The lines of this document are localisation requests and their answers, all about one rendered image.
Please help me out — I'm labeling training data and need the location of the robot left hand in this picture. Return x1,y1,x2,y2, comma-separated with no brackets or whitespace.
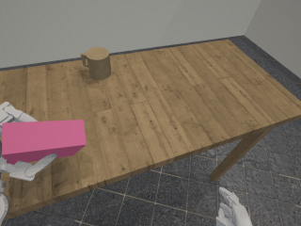
0,102,58,182

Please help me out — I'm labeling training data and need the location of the sponge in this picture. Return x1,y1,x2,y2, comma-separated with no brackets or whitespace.
2,120,87,165

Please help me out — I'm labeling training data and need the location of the robot right hand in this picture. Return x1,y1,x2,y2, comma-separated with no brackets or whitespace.
215,186,253,226

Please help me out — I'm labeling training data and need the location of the table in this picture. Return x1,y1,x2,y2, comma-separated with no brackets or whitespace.
0,40,301,220

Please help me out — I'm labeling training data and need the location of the robot left forearm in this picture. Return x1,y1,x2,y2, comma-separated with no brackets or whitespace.
0,180,10,226

